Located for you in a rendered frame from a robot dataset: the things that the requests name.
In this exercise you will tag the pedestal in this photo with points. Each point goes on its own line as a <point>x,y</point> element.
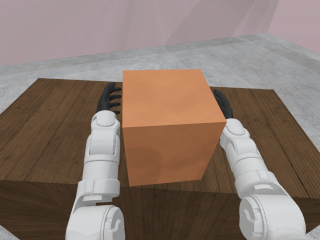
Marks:
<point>43,137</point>

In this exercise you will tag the robot right hand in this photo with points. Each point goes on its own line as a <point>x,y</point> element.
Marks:
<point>223,104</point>

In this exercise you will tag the robot left upper arm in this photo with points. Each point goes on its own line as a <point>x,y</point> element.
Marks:
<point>102,222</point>

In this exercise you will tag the carton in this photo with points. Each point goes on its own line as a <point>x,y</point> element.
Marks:
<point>171,124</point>

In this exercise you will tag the robot left forearm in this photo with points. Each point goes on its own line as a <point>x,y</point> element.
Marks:
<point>101,163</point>

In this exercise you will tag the robot left hand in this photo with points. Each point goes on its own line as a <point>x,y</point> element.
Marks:
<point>104,101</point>

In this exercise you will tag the robot right forearm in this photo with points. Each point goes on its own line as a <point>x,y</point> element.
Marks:
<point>248,167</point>

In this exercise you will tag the robot right upper arm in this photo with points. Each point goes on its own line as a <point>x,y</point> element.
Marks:
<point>271,217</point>

